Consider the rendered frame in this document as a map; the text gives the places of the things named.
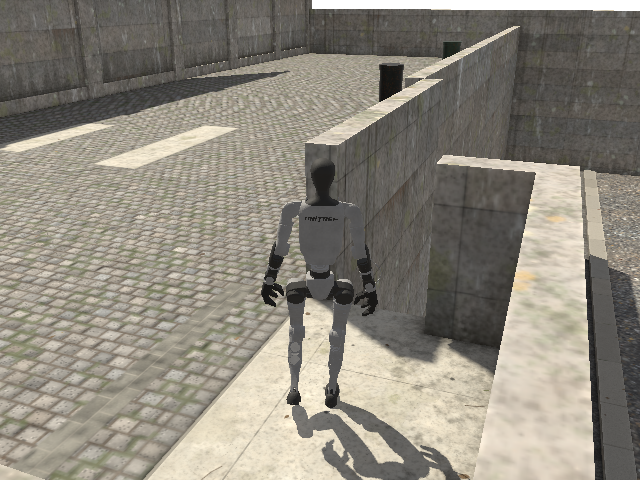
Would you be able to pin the right robot hand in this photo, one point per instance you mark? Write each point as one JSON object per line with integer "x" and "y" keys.
{"x": 371, "y": 301}

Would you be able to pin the robot left forearm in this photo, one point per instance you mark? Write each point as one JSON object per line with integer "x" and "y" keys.
{"x": 273, "y": 267}

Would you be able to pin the robot right upper arm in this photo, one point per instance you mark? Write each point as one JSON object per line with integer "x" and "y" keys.
{"x": 352, "y": 212}

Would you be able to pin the left robot hand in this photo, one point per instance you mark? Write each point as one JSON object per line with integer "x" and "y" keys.
{"x": 267, "y": 290}

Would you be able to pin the left robot foot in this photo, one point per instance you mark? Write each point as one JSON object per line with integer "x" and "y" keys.
{"x": 293, "y": 398}

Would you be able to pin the robot left thigh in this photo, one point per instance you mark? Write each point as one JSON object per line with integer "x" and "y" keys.
{"x": 296, "y": 296}

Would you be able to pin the robot left upper arm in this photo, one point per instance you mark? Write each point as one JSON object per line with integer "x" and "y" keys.
{"x": 289, "y": 211}

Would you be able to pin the robot right forearm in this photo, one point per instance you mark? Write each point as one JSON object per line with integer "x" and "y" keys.
{"x": 366, "y": 272}

